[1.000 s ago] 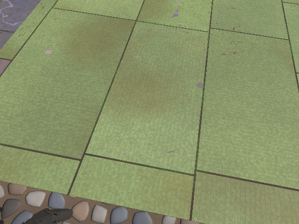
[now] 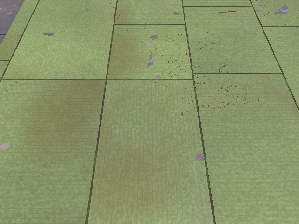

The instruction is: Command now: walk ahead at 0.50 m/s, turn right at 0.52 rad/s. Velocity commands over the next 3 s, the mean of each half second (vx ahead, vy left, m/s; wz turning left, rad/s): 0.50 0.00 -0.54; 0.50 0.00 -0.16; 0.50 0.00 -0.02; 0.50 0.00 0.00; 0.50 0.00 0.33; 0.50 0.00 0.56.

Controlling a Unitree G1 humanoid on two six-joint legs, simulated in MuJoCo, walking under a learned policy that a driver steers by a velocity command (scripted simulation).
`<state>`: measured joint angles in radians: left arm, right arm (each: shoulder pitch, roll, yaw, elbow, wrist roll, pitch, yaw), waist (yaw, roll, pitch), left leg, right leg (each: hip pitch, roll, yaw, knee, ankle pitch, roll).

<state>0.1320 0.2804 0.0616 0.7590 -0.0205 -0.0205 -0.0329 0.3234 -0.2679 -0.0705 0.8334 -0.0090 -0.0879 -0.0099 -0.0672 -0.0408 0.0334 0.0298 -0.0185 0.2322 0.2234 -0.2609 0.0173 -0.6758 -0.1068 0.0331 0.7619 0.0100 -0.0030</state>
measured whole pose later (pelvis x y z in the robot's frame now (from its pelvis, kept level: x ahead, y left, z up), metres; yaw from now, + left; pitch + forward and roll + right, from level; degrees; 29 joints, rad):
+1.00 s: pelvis +0.56 -0.10 +0.01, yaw -20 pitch +2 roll +2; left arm 0.11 0.27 0.04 0.70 -0.01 -0.06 -0.01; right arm 0.36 -0.27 -0.05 0.85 0.01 -0.08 0.02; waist -0.08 -0.04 0.03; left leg -0.06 -0.06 0.02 0.24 -0.21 0.05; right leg -0.64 -0.10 0.05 0.69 -0.03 0.01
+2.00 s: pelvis +1.08 -0.29 +0.01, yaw -20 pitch +1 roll +1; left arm 0.13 0.29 0.05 0.80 0.00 -0.06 0.00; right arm 0.34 -0.27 -0.05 0.87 0.00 -0.08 0.02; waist -0.06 -0.04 0.01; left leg -0.10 -0.06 0.05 0.24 -0.17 0.06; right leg -0.66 -0.13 0.04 0.81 -0.08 0.01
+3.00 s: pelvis +1.59 -0.39 +0.01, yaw +10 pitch +1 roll -1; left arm 0.06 0.30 0.07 0.78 0.01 -0.10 0.00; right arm 0.33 -0.27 -0.07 0.75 0.01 -0.05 0.00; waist -0.05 -0.03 0.05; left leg -0.17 -0.11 -0.08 0.34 -0.18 0.10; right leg -0.64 -0.10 0.08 0.86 -0.15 0.05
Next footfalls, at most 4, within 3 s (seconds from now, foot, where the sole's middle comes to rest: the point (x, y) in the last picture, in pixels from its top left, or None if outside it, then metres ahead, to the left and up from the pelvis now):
0.14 right None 0.25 -0.13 -0.78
0.64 left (149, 201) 0.59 -0.01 -0.78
1.16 right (212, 162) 0.76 -0.33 -0.78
1.70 left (178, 109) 1.12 -0.21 -0.78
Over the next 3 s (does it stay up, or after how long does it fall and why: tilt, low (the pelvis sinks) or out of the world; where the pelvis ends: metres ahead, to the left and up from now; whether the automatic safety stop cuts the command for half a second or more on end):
stays up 1.59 -0.39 0.01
